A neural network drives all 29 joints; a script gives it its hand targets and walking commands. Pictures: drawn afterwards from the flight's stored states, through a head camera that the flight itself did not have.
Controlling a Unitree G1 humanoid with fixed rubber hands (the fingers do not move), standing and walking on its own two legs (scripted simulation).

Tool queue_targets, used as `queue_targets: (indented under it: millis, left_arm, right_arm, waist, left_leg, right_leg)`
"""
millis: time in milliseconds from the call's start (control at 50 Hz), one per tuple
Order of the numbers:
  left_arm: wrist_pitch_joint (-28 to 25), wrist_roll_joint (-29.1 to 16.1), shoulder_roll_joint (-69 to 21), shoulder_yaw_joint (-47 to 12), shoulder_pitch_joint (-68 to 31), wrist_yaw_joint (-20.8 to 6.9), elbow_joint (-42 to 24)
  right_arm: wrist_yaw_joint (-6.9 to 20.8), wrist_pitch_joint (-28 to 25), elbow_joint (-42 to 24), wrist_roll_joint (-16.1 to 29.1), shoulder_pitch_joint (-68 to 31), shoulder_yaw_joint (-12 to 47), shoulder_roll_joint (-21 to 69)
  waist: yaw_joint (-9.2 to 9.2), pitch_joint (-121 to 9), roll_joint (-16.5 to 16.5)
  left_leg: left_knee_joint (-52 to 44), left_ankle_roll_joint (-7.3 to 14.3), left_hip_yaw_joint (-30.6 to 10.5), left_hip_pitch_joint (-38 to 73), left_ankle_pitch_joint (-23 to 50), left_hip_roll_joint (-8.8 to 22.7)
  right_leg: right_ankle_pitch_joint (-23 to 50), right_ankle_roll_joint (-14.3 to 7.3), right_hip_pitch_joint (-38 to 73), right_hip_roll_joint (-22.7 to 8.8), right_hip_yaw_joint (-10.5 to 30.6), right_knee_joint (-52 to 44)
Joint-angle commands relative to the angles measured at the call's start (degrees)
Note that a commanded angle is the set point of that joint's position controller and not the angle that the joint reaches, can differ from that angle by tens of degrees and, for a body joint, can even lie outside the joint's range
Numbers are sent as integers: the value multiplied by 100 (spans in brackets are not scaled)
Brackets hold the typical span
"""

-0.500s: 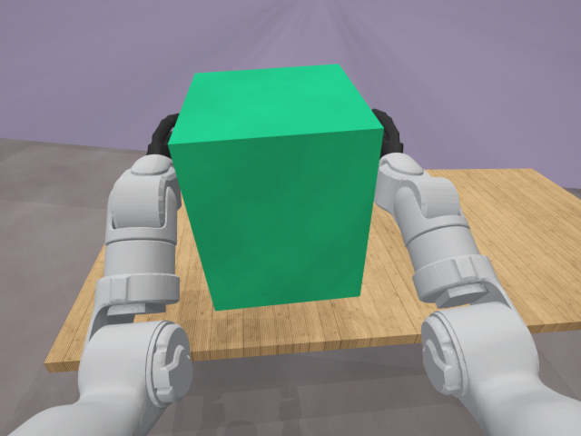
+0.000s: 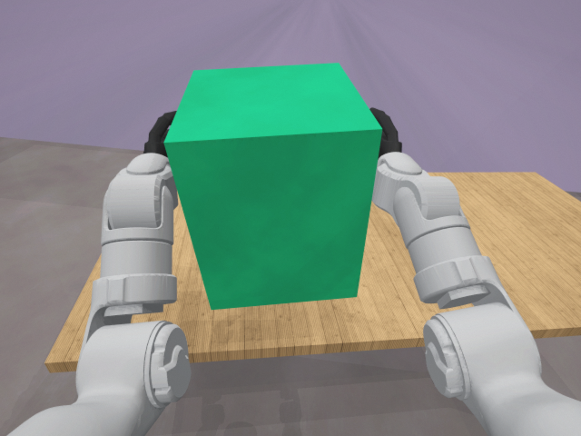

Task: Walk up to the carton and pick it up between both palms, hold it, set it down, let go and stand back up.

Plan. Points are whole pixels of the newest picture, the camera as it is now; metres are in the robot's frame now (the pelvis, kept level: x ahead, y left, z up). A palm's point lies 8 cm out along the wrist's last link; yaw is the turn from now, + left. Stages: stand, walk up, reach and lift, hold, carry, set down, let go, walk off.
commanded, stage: hold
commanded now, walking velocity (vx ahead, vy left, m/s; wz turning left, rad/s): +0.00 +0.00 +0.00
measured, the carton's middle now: (275, 184) +0.38 +0.01 +0.25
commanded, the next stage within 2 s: none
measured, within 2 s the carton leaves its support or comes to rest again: neither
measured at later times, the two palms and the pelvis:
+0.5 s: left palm (163, 166) +0.37 +0.15 +0.28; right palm (388, 166) +0.37 -0.14 +0.28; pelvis +0.00 +0.00 +0.00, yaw +0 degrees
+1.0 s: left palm (160, 165) +0.37 +0.16 +0.28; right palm (385, 165) +0.37 -0.13 +0.28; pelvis +0.00 +0.00 +0.00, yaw +0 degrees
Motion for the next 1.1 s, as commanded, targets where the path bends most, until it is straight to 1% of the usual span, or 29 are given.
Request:
queue_targets:
  millis: [0,60,120,160,180,240,300,340,360,400,420,440,520,580,640,660,680,720,760,800,820,840,880,900,940,1000,1020,1060,1080]
  left_arm:
    - [-526,-990,-3402,-2500,-4679,-864,-877]
    - [-527,-967,-3434,-2491,-4747,-843,-855]
    - [-565,-1040,-3542,-2637,-4882,-813,-887]
    - [-581,-1054,-3570,-2634,-4929,-773,-1050]
    - [-563,-967,-3484,-2519,-4808,-771,-927]
    - [-552,-861,-3376,-2378,-4664,-786,-671]
    - [-597,-1002,-3515,-2454,-4777,-764,-816]
    - [-593,-1027,-3505,-2454,-4710,-742,-812]
    - [-577,-1033,-3500,-2531,-4747,-744,-780]
    - [-559,-963,-3449,-2430,-4727,-746,-610]
    - [-566,-969,-3514,-2431,-4751,-763,-701]
    - [-553,-916,-3437,-2376,-4657,-782,-564]
    - [-625,-970,-3449,-2339,-4880,-789,-565]
    - [-641,-961,-3380,-2321,-4845,-780,-567]
    - [-639,-934,-3306,-2195,-4819,-805,-435]
    - [-656,-993,-3343,-2267,-4863,-802,-420]
    - [-656,-1019,-3432,-2307,-4841,-795,-468]
    - [-641,-997,-3401,-2262,-4729,-796,-391]
    - [-650,-1044,-3394,-2339,-4836,-785,-608]
    - [-643,-1060,-3387,-2378,-4769,-785,-653]
    - [-618,-974,-3306,-2318,-4747,-791,-550]
    - [-602,-939,-3331,-2288,-4703,-815,-432]
    - [-606,-988,-3413,-2447,-4713,-853,-653]
    - [-641,-1057,-3463,-2488,-4825,-829,-874]
    - [-629,-1091,-3492,-2552,-4777,-790,-919]
    - [-582,-981,-3439,-2392,-4757,-785,-616]
    - [-590,-986,-3464,-2425,-4742,-775,-690]
    - [-597,-990,-3565,-2470,-4724,-770,-734]
    - [-603,-986,-3501,-2480,-4774,-767,-774]
  right_arm:
    - [733,-93,-1719,785,-4597,1306,3783]
    - [810,-90,-1517,685,-4525,1182,3736]
    - [830,-127,-1674,672,-4745,1177,3755]
    - [836,-134,-1729,745,-4718,1292,3862]
    - [826,-118,-1641,780,-4710,1334,3856]
    - [829,-115,-1519,715,-4727,1287,3783]
    - [868,-186,-1707,767,-4868,1340,3932]
    - [846,-188,-1810,778,-4918,1413,3893]
    - [834,-189,-1880,802,-4982,1396,3879]
    - [824,-147,-1583,729,-4837,1245,3756]
    - [828,-166,-1594,700,-4752,1206,3795]
    - [828,-142,-1397,631,-4626,1154,3797]
    - [873,-197,-1597,692,-5024,1271,3951]
    - [820,-177,-1596,766,-4958,1339,3944]
    - [808,-159,-1614,769,-5053,1367,3961]
    - [807,-153,-1597,761,-5012,1346,4001]
    - [805,-193,-1753,804,-5118,1358,3968]
    - [773,-162,-1685,794,-4958,1317,3930]
    - [744,-183,-1835,836,-5000,1383,4000]
    - [729,-134,-1732,836,-4760,1336,3882]
    - [735,-106,-1600,782,-4747,1242,3779]
    - [742,-101,-1492,733,-4708,1179,3723]
    - [761,-115,-1560,743,-4651,1222,3801]
    - [779,-134,-1689,840,-4759,1299,3864]
    - [763,-144,-1918,912,-4833,1372,3845]
    - [782,-92,-1649,745,-4815,1247,3768]
    - [814,-103,-1565,739,-4745,1231,3743]
    - [829,-138,-1651,768,-4746,1249,3790]
    - [835,-114,-1490,772,-4691,1245,3759]
  waist:
    - [-148,-1990,371]
    - [-187,-1870,447]
    - [-235,-2183,496]
    - [-167,-2224,533]
    - [-122,-2196,423]
    - [-31,-1983,282]
    - [4,-2314,306]
    - [-6,-2392,249]
    - [-64,-2404,298]
    - [-97,-2114,336]
    - [-121,-2053,355]
    - [-107,-1847,328]
    - [3,-2153,220]
    - [-13,-2277,160]
    - [65,-2194,82]
    - [2,-2151,109]
    - [2,-2292,196]
    - [-7,-2233,207]
    - [-38,-2484,204]
    - [-131,-2437,276]
    - [-156,-2122,303]
    - [-138,-1930,340]
    - [-184,-2043,400]
    - [-138,-2283,380]
    - [-120,-2476,447]
    - [-120,-1982,320]
    - [-134,-2067,353]
    - [-115,-2194,387]
    - [-141,-2140,445]
  left_leg:
    - [-269,-233,142,-36,1402,-478]
    - [-368,-247,103,-97,1251,-410]
    - [-345,-256,58,-139,1208,-398]
    - [-257,-279,77,-2,1611,-419]
    - [-221,-261,108,12,1653,-439]
    - [-345,-189,121,-226,1293,-412]
    - [-327,-189,120,-123,1387,-412]
    - [-238,-175,114,-46,1597,-432]
    - [-218,-192,111,-9,1596,-446]
    - [-328,-185,108,-59,1244,-434]
    - [-354,-170,101,-141,1197,-418]
    - [-392,-165,111,-229,1141,-418]
    - [-405,-107,122,-310,1016,-436]
    - [-284,-148,132,-143,1397,-443]
    - [-348,-75,172,-299,1033,-497]
    - [-343,-57,153,-322,1047,-493]
    - [-305,-87,100,-278,1209,-486]
    - [-267,-104,114,-168,1288,-473]
    - [-217,-119,112,-101,1366,-494]
    - [-219,-161,111,-7,1434,-492]
    - [-289,-174,101,-87,1285,-480]
    - [-324,-190,102,-109,1200,-480]
    - [-351,-186,105,-139,1191,-459]
    - [-288,-206,82,-88,1521,-441]
    - [-164,-262,75,49,1808,-459]
    - [-312,-209,83,-140,1328,-443]
    - [-343,-233,49,-129,1269,-402]
    - [-303,-229,46,-65,1445,-388]
    - [-283,-248,45,-74,1512,-401]
  right_leg:
    - [1063,333,916,306,213,30]
    - [764,277,882,323,178,12]
    - [750,263,999,341,174,35]
    - [1073,268,982,353,164,102]
    - [1156,296,1003,338,168,82]
    - [806,316,1014,337,182,43]
    - [885,299,1008,347,177,76]
    - [1095,303,1055,337,182,82]
    - [1111,323,1034,339,178,62]
    - [831,297,928,336,220,1]
    - [796,302,919,306,209,3]
    - [730,298,894,309,209,-9]
    - [688,323,1030,302,217,41]
    - [1107,351,1091,310,212,62]
    - [836,381,1062,281,279,-3]
    - [840,384,1004,265,299,-10]
    - [987,355,1029,265,300,25]
    - [1041,365,968,277,256,21]
    - [1191,394,1065,270,249,56]
    - [1257,365,1059,292,267,41]
    - [1070,357,990,297,231,-5]
    - [931,323,923,305,213,-25]
    - [865,322,952,284,249,-1]
    - [1105,292,1010,317,213,74]
    - [1317,317,1102,363,179,99]
    - [829,300,899,339,167,-6]
    - [768,284,915,363,167,13]
    - [928,267,981,364,184,54]
    - [970,264,926,363,187,53]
